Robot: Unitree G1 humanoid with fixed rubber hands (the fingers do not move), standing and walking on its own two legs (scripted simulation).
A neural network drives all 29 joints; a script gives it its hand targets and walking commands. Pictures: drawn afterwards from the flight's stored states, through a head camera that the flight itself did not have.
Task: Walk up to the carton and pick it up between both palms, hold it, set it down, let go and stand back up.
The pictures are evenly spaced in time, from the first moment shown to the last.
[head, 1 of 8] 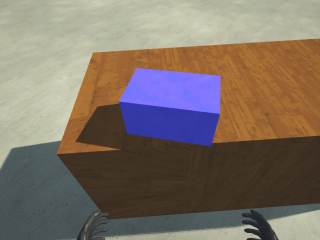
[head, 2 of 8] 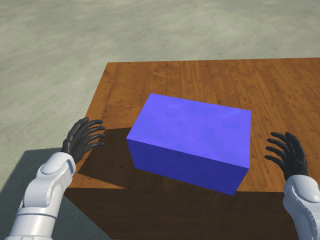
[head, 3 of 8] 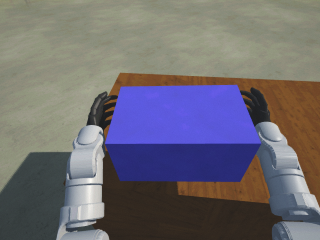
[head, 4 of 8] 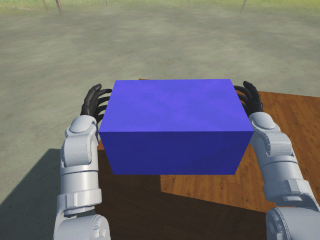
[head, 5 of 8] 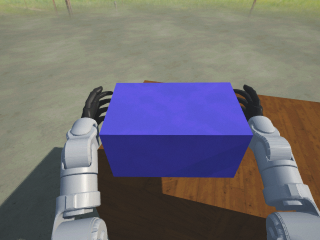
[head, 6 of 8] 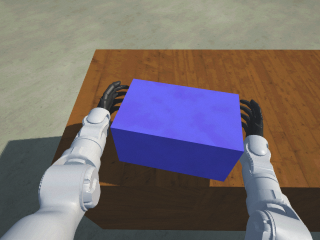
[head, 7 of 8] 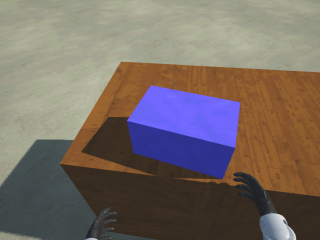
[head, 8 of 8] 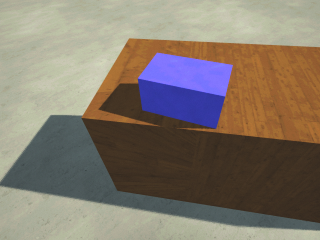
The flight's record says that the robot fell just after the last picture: no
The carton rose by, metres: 0.18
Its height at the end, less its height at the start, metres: +0.00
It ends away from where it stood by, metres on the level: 0.02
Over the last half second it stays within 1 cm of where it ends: yes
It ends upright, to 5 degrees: yes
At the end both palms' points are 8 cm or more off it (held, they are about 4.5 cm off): yes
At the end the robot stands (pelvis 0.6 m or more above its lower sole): yes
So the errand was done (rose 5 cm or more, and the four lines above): yes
